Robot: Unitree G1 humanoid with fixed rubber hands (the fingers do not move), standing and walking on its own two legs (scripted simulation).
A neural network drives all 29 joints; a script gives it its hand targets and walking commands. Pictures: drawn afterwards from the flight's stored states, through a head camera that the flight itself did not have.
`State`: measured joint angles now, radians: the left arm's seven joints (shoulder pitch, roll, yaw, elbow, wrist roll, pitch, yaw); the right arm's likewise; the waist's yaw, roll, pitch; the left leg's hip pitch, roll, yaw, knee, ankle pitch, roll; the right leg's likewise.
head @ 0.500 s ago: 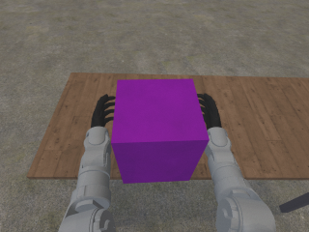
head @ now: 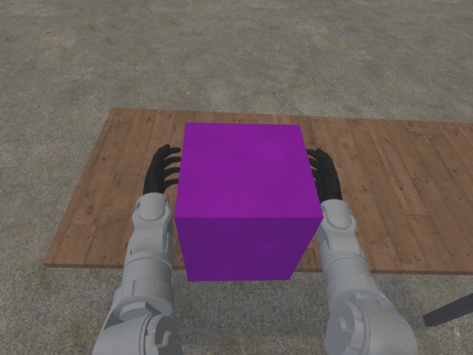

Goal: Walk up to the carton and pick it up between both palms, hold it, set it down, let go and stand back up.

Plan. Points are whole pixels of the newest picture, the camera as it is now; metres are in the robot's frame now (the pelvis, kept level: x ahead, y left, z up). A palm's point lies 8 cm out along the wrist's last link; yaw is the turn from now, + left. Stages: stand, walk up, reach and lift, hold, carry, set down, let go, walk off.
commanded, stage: set down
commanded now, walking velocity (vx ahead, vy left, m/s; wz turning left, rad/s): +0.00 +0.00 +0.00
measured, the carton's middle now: (241, 207) +0.39 +0.01 +0.00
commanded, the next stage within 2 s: none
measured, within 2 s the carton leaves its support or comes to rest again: neither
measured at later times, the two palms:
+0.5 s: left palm (156, 191) +0.37 +0.16 +0.07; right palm (327, 193) +0.39 -0.15 +0.07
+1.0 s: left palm (160, 202) +0.38 +0.16 +0.03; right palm (323, 194) +0.40 -0.15 +0.04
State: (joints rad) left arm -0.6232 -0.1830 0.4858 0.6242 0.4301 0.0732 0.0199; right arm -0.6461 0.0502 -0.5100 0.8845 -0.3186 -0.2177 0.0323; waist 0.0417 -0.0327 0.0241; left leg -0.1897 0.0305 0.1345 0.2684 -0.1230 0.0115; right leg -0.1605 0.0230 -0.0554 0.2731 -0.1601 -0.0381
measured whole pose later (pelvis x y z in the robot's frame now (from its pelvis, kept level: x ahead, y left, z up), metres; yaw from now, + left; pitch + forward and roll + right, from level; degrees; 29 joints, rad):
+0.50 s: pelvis +0.00 +0.00 +0.00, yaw +0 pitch +3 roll +0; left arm -0.62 -0.20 0.51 0.61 0.45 0.03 0.00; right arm -0.63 0.06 -0.51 0.85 -0.35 -0.22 0.03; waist 0.04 -0.04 0.02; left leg -0.20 0.03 0.13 0.28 -0.13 0.01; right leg -0.17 0.02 -0.06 0.28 -0.16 -0.04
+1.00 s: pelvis +0.00 +0.01 -0.01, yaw -2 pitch +8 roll -1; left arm -0.63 -0.07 0.31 0.84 0.26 -0.08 0.17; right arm -0.73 -0.10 -0.22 1.08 -0.02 -0.24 -0.03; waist 0.06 -0.04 -0.03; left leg -0.36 0.05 0.15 0.39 -0.17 0.02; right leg -0.32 0.04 -0.04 0.35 -0.17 -0.03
